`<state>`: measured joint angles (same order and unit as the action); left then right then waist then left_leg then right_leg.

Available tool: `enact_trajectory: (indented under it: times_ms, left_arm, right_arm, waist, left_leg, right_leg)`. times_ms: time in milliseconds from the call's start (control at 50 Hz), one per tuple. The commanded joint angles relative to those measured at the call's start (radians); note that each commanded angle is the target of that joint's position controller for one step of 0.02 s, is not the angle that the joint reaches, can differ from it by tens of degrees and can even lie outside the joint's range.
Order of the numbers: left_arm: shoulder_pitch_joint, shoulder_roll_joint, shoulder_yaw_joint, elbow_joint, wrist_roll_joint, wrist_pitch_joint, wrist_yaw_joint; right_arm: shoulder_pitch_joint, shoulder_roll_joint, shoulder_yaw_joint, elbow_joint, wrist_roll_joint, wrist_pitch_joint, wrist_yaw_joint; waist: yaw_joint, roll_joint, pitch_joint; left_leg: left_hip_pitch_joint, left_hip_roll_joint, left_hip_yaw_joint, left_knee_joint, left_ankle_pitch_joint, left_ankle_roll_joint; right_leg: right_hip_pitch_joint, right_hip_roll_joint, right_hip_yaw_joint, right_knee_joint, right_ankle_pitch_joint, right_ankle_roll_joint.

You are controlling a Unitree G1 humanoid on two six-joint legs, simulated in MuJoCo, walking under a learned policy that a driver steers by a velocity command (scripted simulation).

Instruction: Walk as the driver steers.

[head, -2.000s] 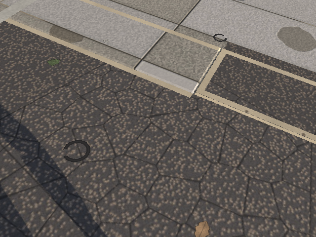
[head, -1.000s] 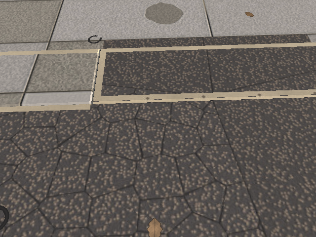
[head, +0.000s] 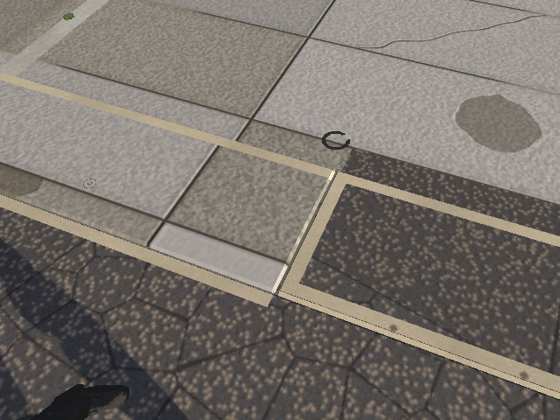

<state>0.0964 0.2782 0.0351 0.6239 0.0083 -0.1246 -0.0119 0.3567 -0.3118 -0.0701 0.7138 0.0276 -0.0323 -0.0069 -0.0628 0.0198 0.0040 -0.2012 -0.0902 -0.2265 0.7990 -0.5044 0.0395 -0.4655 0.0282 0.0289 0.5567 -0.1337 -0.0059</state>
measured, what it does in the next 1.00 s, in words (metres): walks ahead: left foot, then right foot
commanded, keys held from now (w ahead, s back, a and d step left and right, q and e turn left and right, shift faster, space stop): w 0.44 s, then w+e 0.32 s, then e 0.24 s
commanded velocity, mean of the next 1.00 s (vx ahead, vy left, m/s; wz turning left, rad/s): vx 0.45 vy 0.00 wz -0.08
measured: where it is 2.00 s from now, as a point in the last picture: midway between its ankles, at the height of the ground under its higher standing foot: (257, 378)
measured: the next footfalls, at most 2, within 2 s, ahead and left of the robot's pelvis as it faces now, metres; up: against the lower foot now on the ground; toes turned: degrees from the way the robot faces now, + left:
left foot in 0.46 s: +0.38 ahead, +0.16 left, +0.00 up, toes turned +6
right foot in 0.96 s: +0.65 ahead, -0.07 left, +0.00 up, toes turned -10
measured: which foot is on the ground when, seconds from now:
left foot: up 0.00-0.44, down 0.46-0.98, up 1.00-1.00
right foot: down 0.00-0.46, up 0.48-0.94, down 0.96-1.00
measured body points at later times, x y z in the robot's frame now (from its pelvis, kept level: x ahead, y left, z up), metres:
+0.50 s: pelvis +0.25 +0.04 +0.00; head +0.29 +0.06 +0.45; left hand +0.22 +0.33 -0.13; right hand +0.52 -0.16 -0.06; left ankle +0.34 +0.15 -0.72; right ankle +0.11 -0.12 -0.68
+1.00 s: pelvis +0.50 +0.03 -0.01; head +0.54 +0.02 +0.44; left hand +0.74 +0.24 -0.09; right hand +0.52 -0.27 -0.13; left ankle +0.35 +0.16 -0.68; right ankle +0.61 -0.07 -0.72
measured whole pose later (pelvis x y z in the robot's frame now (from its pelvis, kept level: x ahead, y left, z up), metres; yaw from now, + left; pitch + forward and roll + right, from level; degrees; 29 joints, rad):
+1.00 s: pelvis +0.50 +0.03 -0.01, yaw -9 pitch +2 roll +2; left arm 0.10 0.28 0.06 0.63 0.00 -0.04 -0.05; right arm 0.27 -0.29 -0.06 0.81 0.00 -0.03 -0.03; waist -0.04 -0.03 0.06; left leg -0.13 0.04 0.17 0.81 -0.52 -0.03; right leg -0.53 0.03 -0.03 0.59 -0.10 -0.09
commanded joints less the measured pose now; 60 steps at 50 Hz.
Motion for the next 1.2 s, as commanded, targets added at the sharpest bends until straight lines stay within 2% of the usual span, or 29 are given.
enact_trajectory:
  times_ms: [20, 60, 120, 200, 260, 320, 380, 420, 440, 460, 480, 500, 520, 540, 580, 660, 800, 860, 900, 940, 960, 980, 1000, 1020, 1040, 1060, 1080, 1140, 1200]
  left_arm:
    - [0.292, 0.178, 0.072, 0.0, -0.005, 0.002, -0.001]
    - [0.214, 0.12, 0.051, 0.005, 0.003, 0.015, 0.0]
    - [0.185, 0.088, 0.039, 0.032, 0.003, 0.009, 0.001]
    - [0.208, 0.136, 0.052, 0.076, -0.013, 0.008, 0.002]
    - [0.227, 0.164, 0.056, 0.102, -0.022, 0.02, 0.004]
    - [0.279, 0.185, 0.058, 0.135, -0.033, 0.031, 0.003]
    - [0.298, 0.201, 0.063, 0.162, -0.04, 0.046, 0.005]
    - [0.277, 0.214, 0.065, 0.168, -0.043, 0.058, 0.011]
    - [0.283, 0.194, 0.057, 0.17, -0.04, 0.06, 0.013]
    - [0.28, 0.144, 0.033, 0.147, -0.019, 0.057, 0.015]
    - [0.379, 0.026, -0.003, 0.117, -0.014, 0.039, 0.012]
    - [0.339, 0.122, 0.018, 0.133, -0.037, 0.025, 0.01]
    - [0.263, 0.167, 0.034, 0.109, -0.06, 0.02, 0.006]
    - [0.217, 0.159, 0.033, 0.102, -0.053, 0.021, 0.008]
    - [0.213, 0.138, 0.04, 0.108, -0.035, 0.041, 0.009]
    - [0.219, 0.08, 0.035, 0.109, -0.035, 0.081, 0.012]
    - [0.008, 0.035, 0.018, 0.031, -0.018, 0.071, -0.022]
    - [-0.044, 0.038, 0.021, -0.018, -0.015, 0.07, -0.046]
    - [-0.012, 0.07, 0.037, -0.034, -0.012, 0.074, -0.059]
    - [0.143, 0.13, 0.07, -0.008, -0.011, 0.077, -0.059]
    - [0.255, 0.176, 0.094, 0.016, -0.009, 0.077, -0.042]
    - [0.285, 0.268, 0.109, 0.015, -0.009, 0.085, -0.014]
    - [0.222, 0.324, 0.106, -0.045, 0.014, 0.078, -0.014]
    - [0.212, 0.243, 0.095, -0.067, 0.004, 0.086, -0.02]
    - [0.153, 0.199, 0.08, -0.069, -0.006, 0.087, -0.021]
    - [0.112, 0.166, 0.073, -0.064, -0.021, 0.092, -0.016]
    - [0.08, 0.146, 0.066, -0.07, -0.025, 0.099, -0.009]
    - [0.048, 0.165, 0.074, -0.078, 0.002, 0.105, 0.001]
    - [0.065, 0.184, 0.081, -0.072, -0.006, 0.115, 0.022]
  right_arm:
    - [0.04, -0.109, -0.007, -0.089, 0.021, -0.024, -0.003]
    - [-0.094, -0.106, -0.009, -0.115, -0.008, -0.021, -0.002]
    - [-0.095, -0.055, -0.004, -0.113, -0.006, -0.018, 0.01]
    - [-0.176, -0.01, 0.019, -0.128, -0.022, -0.023, 0.018]
    - [-0.268, 0.008, 0.031, -0.138, -0.018, -0.037, 0.031]
    - [-0.35, -0.003, 0.03, -0.157, -0.008, -0.044, 0.042]
    - [-0.381, -0.028, 0.022, -0.176, -0.004, -0.049, 0.051]
    - [-0.288, -0.061, 0.003, -0.152, -0.012, -0.052, 0.049]
    - [-0.156, -0.101, -0.021, -0.11, -0.017, -0.049, 0.042]
    - [0.02, -0.169, -0.043, -0.08, -0.03, -0.045, 0.028]
    - [0.069, -0.256, -0.056, -0.074, -0.041, -0.038, 0.023]
    - [0.084, -0.17, -0.038, -0.069, -0.028, -0.039, 0.024]
    - [0.031, -0.128, -0.023, -0.064, -0.023, -0.043, 0.023]
    - [-0.029, -0.097, -0.013, -0.065, -0.025, -0.047, 0.025]
    - [-0.114, -0.045, 0.0, -0.062, -0.039, -0.06, 0.03]
    - [-0.134, -0.06, -0.014, -0.02, -0.043, -0.091, 0.026]
    - [-0.106, -0.107, -0.023, 0.035, -0.037, -0.075, -0.002]
    - [-0.066, -0.136, -0.031, 0.058, -0.023, -0.045, -0.015]
    - [-0.082, -0.161, -0.039, 0.053, -0.009, -0.025, -0.026]
    - [-0.11, -0.171, -0.046, 0.039, 0.0, -0.006, -0.038]
    - [-0.116, -0.15, -0.037, 0.031, 0.001, -0.006, -0.038]
    - [-0.047, -0.053, -0.006, 0.007, -0.049, -0.015, -0.03]
    - [0.074, -0.02, 0.018, -0.016, -0.058, -0.031, -0.009]
    - [-0.003, -0.129, -0.006, 0.002, -0.034, -0.036, 0.004]
    - [-0.097, -0.134, -0.008, -0.03, -0.01, -0.032, 0.003]
    - [-0.123, -0.112, -0.006, -0.025, -0.022, -0.022, -0.012]
    - [-0.13, -0.12, -0.011, -0.026, -0.033, -0.007, -0.025]
    - [-0.09, -0.088, -0.008, -0.016, -0.041, 0.019, -0.034]
    - [-0.121, -0.071, -0.002, -0.021, -0.044, 0.025, -0.044]
  waist:
    - [0.141, -0.207, -0.181]
    - [0.127, -0.092, -0.029]
    - [0.081, -0.141, 0.006]
    - [0.087, -0.106, 0.015]
    - [0.12, -0.102, 0.024]
    - [0.149, -0.106, 0.038]
    - [0.135, -0.114, 0.051]
    - [0.063, -0.109, -0.001]
    - [0.002, -0.087, -0.087]
    - [-0.072, -0.003, -0.221]
    - [-0.02, 0.258, -0.329]
    - [-0.064, 0.191, -0.328]
    - [-0.051, 0.146, -0.186]
    - [-0.022, 0.091, -0.118]
    - [0.04, 0.085, -0.043]
    - [0.078, 0.049, 0.006]
    - [0.017, 0.012, 0.083]
    - [0.002, 0.03, 0.064]
    - [0.033, 0.062, 0.022]
    - [0.117, 0.067, -0.066]
    - [0.181, 0.02, -0.126]
    - [0.133, -0.201, -0.22]
    - [0.052, -0.302, -0.413]
    - [0.139, -0.105, -0.472]
    - [0.124, -0.075, -0.328]
    - [0.09, 0.006, -0.21]
    - [0.066, -0.015, -0.153]
    - [0.022, -0.087, -0.13]
    - [0.037, -0.095, -0.167]
  left_leg:
    - [-0.616, 0.066, 0.027, 0.532, 0.004, -0.024]
    - [-0.583, 0.116, 0.076, 0.492, 0.141, -0.029]
    - [-0.487, 0.156, 0.106, 0.367, 0.203, -0.029]
    - [-0.496, 0.181, 0.153, 0.141, 0.295, -0.044]
    - [-0.432, 0.172, 0.191, -0.059, 0.433, -0.045]
    - [-0.373, 0.148, 0.216, -0.175, 0.484, -0.039]
    - [-0.345, 0.135, 0.218, -0.247, 0.428, 0.0]
    - [-0.18, 0.097, 0.254, -0.312, 0.415, 0.038]
    - [0.016, 0.078, 0.268, -0.328, 0.423, 0.066]
    - [0.311, 0.24, 0.092, -0.301, 0.435, 0.126]
    - [0.588, 0.486, -0.364, -0.399, 0.267, 0.27]
    - [0.554, 0.495, -0.473, -0.476, 0.131, 0.28]
    - [0.447, 0.465, -0.319, -0.489, 0.162, 0.24]
    - [0.328, 0.417, -0.195, -0.511, 0.237, 0.209]
    - [0.153, 0.353, -0.048, -0.578, 0.366, 0.178]
    - [0.053, 0.344, 0.12, -0.66, 0.538, 0.18]
    - [0.088, 0.308, 0.349, -0.652, 0.722, 0.124]
    - [0.18, 0.332, 0.384, -0.556, 0.895, 0.103]
    - [0.237, 0.344, 0.393, -0.451, 1.061, 0.08]
    - [0.231, 0.321, 0.405, -0.216, 1.174, 0.047]
    - [0.149, 0.266, 0.426, -0.001, 1.047, 0.002]
    - [-0.129, 0.173, 0.42, 0.323, 0.337, -0.058]
    - [-0.429, -0.007, 0.241, 0.662, -0.238, -0.112]
    - [-0.449, 0.061, 0.092, 0.683, -0.151, -0.095]
    - [-0.487, 0.092, 0.116, 0.629, -0.061, -0.078]
    - [-0.49, 0.13, 0.13, 0.54, 0.003, -0.083]
    - [-0.45, 0.149, 0.129, 0.469, 0.045, -0.088]
    - [-0.323, 0.128, 0.152, 0.346, 0.098, -0.107]
    - [-0.332, 0.112, 0.138, 0.231, 0.148, -0.131]
  right_leg:
    - [0.685, -0.426, 0.736, -0.284, -0.511, -0.226]
    - [0.468, -0.326, 0.45, -0.292, -0.263, -0.182]
    - [0.345, -0.248, 0.267, -0.349, -0.056, -0.182]
    - [0.351, -0.257, 0.17, -0.393, 0.105, -0.217]
    - [0.347, -0.235, 0.09, -0.399, 0.137, -0.197]
    - [0.37, -0.25, 0.072, -0.388, 0.135, -0.185]
    - [0.439, -0.29, 0.082, -0.352, 0.183, -0.165]
    - [0.45, -0.272, 0.042, -0.23, 0.394, -0.135]
    - [0.407, -0.224, -0.004, -0.066, 0.5, -0.11]
    - [0.212, -0.173, -0.036, 0.219, 0.301, -0.07]
    - [-0.168, 0.0, -0.048, 0.575, -0.353, -0.004]
    - [-0.28, -0.022, 0.092, 0.713, -0.444, -0.007]
    - [-0.341, -0.067, 0.091, 0.733, -0.363, -0.017]
    - [-0.313, -0.11, 0.069, 0.694, -0.276, -0.017]
    - [-0.224, -0.155, 0.077, 0.618, -0.168, -0.006]
    - [-0.203, -0.153, 0.096, 0.556, -0.057, 0.022]
    - [-0.184, -0.12, 0.0, 0.165, 0.246, 0.01]
    - [-0.162, -0.092, -0.054, 0.082, 0.203, -0.009]
    - [-0.111, -0.053, -0.084, 0.058, 0.1, -0.04]
    - [0.072, 0.012, -0.113, 0.009, 0.052, -0.084]
    - [0.253, 0.028, -0.089, -0.093, 0.2, -0.119]
    - [0.538, -0.18, 0.182, -0.023, 0.671, -0.195]
    - [0.796, -0.439, 0.682, -0.058, 0.805, -0.46]
    - [0.746, -0.39, 0.603, -0.12, 0.626, -0.425]
    - [0.619, -0.334, 0.473, -0.144, 0.495, -0.367]
    - [0.47, -0.275, 0.389, -0.171, 0.397, -0.309]
    - [0.347, -0.245, 0.349, -0.197, 0.346, -0.287]
    - [0.164, -0.184, 0.291, -0.231, 0.367, -0.272]
    - [0.175, -0.172, 0.3, -0.213, 0.324, -0.262]
Velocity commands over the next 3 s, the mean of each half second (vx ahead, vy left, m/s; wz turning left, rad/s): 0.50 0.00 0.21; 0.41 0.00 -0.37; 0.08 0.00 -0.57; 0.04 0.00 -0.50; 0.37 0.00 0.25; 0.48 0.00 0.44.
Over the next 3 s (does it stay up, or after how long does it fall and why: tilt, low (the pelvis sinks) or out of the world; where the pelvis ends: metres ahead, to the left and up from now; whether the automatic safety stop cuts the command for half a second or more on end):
stays up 1.02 -0.15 0.00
